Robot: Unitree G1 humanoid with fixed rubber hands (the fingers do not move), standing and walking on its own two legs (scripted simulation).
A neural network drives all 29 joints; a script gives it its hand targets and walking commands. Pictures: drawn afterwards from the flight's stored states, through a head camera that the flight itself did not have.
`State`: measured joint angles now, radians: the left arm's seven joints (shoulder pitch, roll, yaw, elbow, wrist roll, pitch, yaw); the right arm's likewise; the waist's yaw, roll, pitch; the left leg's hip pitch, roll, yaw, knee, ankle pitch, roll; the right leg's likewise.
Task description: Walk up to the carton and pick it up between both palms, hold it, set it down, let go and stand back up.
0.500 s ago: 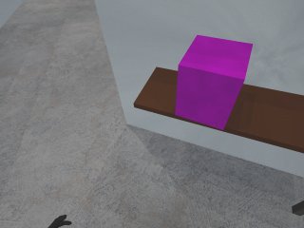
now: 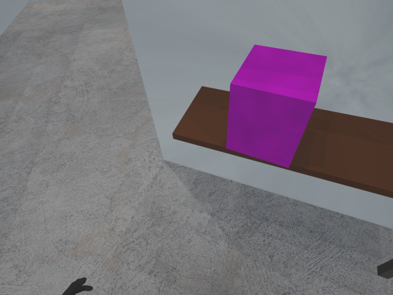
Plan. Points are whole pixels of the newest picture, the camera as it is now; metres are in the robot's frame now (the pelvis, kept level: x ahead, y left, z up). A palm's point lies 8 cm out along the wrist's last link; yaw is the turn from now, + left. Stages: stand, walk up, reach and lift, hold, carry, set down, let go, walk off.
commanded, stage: stand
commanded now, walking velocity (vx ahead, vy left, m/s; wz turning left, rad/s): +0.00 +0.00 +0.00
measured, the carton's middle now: (271, 106) +0.60 -0.20 +0.00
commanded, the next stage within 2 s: none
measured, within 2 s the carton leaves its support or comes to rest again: neither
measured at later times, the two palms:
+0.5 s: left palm out of the picture +0.10 +0.30 -0.09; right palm out of the picture +0.06 -0.26 -0.13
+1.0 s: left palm out of the picture +0.10 +0.30 -0.09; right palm out of the picture +0.07 -0.26 -0.13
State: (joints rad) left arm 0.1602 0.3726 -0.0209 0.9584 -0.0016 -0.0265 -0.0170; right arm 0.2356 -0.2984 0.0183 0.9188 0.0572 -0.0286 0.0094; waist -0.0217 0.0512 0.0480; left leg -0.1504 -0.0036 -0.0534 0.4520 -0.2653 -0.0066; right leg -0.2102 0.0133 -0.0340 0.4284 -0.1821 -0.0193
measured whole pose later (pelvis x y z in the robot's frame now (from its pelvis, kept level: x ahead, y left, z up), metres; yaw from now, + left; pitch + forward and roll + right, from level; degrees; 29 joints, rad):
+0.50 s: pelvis +0.00 +0.00 +0.00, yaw +0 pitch -2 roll +0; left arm 0.16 0.37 -0.02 0.96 0.00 -0.03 -0.02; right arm 0.23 -0.30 0.02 0.92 0.06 -0.03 0.01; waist -0.02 0.05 0.05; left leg -0.15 0.00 -0.05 0.45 -0.27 -0.01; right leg -0.21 0.01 -0.03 0.43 -0.18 -0.02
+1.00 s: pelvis +0.00 +0.00 +0.00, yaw +0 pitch -2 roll +0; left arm 0.15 0.37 -0.02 0.96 0.00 -0.03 -0.02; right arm 0.23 -0.30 0.02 0.92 0.06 -0.03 0.01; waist -0.02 0.05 0.05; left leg -0.15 0.00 -0.05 0.44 -0.26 -0.01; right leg -0.21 0.01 -0.03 0.43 -0.18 -0.02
